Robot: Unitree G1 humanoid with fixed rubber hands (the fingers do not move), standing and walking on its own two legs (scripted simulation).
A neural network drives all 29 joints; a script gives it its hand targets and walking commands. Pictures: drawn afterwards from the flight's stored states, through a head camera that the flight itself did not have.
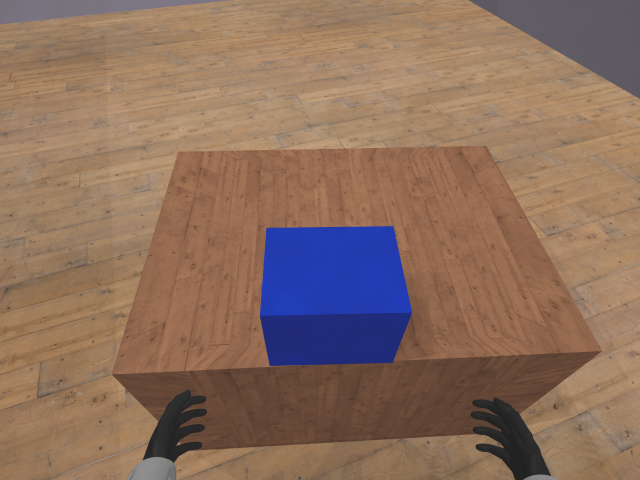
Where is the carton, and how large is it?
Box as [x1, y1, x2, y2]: [260, 226, 411, 365]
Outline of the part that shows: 392,226 266,228 260,318 270,365 392,362 411,313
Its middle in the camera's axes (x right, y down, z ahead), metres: +0.02 +0.10 +0.70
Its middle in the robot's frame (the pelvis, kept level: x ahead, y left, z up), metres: +0.43 +0.02 -0.12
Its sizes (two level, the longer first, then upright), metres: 0.225 0.175 0.180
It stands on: a pedestal, 0.56 m high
